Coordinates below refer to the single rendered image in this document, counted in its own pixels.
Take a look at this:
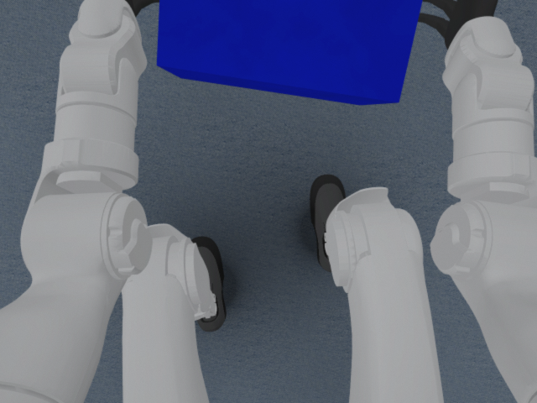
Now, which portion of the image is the robot right upper arm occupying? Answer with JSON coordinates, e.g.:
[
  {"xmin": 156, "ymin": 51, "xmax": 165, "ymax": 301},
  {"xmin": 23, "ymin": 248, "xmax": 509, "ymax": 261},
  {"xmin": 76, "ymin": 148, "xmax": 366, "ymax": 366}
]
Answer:
[{"xmin": 430, "ymin": 199, "xmax": 537, "ymax": 403}]

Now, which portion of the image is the right robot hand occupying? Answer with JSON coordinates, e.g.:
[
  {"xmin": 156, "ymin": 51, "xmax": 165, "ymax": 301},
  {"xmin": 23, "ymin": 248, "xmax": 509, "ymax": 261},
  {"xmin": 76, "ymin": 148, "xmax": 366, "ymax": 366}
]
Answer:
[{"xmin": 418, "ymin": 0, "xmax": 498, "ymax": 49}]

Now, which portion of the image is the robot left shin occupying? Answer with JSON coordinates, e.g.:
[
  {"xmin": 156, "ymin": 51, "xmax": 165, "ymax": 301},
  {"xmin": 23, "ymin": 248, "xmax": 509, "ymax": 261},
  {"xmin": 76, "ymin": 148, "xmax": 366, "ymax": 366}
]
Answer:
[{"xmin": 122, "ymin": 223, "xmax": 216, "ymax": 321}]

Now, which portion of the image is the right robot forearm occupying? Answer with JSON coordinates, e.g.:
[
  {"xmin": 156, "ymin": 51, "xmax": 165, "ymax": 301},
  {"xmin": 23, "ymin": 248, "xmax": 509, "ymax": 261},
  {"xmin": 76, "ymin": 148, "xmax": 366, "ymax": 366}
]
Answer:
[{"xmin": 442, "ymin": 16, "xmax": 537, "ymax": 208}]

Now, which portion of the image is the left robot forearm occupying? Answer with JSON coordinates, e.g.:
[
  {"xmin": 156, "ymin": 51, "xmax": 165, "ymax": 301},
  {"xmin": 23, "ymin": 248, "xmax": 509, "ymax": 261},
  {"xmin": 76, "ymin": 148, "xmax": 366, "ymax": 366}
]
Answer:
[{"xmin": 20, "ymin": 0, "xmax": 147, "ymax": 269}]

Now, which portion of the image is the right robot foot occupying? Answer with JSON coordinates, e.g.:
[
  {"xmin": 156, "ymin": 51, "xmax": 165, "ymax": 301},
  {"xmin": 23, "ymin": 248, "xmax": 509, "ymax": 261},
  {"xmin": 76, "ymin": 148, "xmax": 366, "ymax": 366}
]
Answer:
[{"xmin": 310, "ymin": 175, "xmax": 346, "ymax": 272}]

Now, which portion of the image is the left robot hand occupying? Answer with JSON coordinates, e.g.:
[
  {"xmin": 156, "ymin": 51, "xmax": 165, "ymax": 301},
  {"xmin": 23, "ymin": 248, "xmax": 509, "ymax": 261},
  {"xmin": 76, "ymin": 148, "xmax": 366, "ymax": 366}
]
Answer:
[{"xmin": 125, "ymin": 0, "xmax": 159, "ymax": 17}]

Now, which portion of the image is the robot left upper arm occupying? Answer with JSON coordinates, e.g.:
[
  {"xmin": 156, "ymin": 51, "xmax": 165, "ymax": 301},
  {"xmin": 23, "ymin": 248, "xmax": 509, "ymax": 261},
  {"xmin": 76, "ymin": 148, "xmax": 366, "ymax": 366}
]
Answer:
[{"xmin": 0, "ymin": 192, "xmax": 153, "ymax": 403}]

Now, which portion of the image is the carton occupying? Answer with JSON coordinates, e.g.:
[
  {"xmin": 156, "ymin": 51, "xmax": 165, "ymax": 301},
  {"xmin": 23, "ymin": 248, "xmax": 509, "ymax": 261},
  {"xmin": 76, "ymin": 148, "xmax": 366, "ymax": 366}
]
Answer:
[{"xmin": 157, "ymin": 0, "xmax": 423, "ymax": 105}]

